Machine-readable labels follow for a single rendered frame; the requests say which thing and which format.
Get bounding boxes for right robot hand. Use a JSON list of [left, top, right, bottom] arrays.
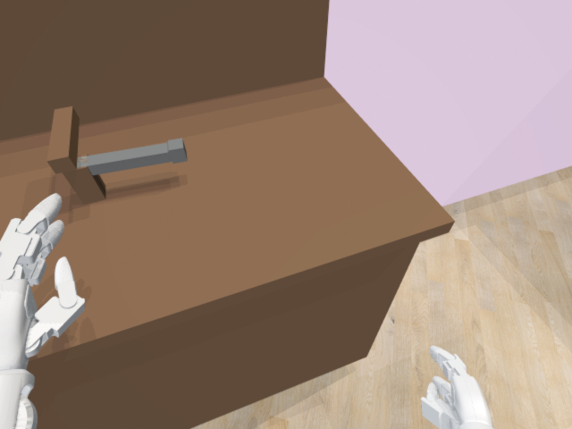
[[421, 346, 492, 429]]

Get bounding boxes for left robot hand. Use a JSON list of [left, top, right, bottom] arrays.
[[0, 193, 85, 371]]

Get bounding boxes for robot left forearm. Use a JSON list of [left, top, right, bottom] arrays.
[[0, 369, 38, 429]]

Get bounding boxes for tap lever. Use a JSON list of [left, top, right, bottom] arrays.
[[77, 138, 188, 175]]

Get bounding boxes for counter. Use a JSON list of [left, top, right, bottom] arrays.
[[0, 0, 455, 429]]

